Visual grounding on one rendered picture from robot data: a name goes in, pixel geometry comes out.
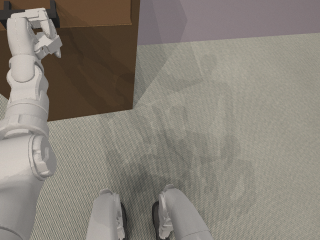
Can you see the left robot upper arm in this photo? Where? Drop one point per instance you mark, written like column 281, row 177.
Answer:
column 25, row 163

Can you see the drawer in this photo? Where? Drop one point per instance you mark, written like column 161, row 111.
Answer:
column 80, row 12

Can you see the robot right foot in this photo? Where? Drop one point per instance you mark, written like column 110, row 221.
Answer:
column 156, row 221

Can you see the right robot thigh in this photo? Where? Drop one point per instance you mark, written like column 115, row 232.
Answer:
column 186, row 221

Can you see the left robot forearm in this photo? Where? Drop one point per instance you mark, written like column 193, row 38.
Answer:
column 27, row 110

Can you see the cabinet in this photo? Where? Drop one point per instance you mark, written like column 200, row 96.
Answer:
column 96, row 72

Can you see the left robot hand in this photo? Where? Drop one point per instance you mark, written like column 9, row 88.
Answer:
column 23, row 41

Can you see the handle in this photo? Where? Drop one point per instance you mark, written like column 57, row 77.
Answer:
column 8, row 11

